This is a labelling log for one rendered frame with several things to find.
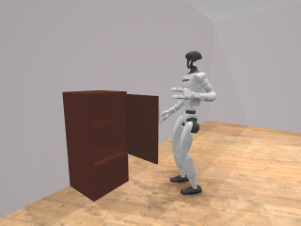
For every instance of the robot right hand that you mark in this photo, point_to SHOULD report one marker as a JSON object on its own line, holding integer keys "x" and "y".
{"x": 165, "y": 115}

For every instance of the robot left hand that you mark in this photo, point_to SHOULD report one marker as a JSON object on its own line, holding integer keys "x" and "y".
{"x": 186, "y": 93}

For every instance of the humanoid robot head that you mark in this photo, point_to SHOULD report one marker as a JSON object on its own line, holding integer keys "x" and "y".
{"x": 193, "y": 56}

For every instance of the cupboard door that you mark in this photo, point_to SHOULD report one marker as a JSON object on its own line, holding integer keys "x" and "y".
{"x": 142, "y": 126}

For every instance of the robot left upper arm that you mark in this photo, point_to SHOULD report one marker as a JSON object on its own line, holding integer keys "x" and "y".
{"x": 202, "y": 78}

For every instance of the right robot shin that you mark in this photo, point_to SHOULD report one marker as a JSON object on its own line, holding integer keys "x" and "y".
{"x": 178, "y": 162}

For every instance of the robot right forearm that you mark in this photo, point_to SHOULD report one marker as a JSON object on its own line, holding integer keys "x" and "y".
{"x": 176, "y": 107}

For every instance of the robot left forearm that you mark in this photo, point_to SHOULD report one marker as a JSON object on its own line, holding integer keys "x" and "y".
{"x": 207, "y": 97}

